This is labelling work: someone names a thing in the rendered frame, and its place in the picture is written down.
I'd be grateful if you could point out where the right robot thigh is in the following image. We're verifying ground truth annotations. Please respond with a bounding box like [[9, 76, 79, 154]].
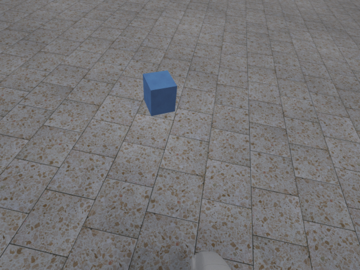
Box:
[[191, 251, 231, 270]]

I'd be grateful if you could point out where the carton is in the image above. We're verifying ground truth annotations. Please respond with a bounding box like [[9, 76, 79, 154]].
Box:
[[143, 70, 177, 116]]

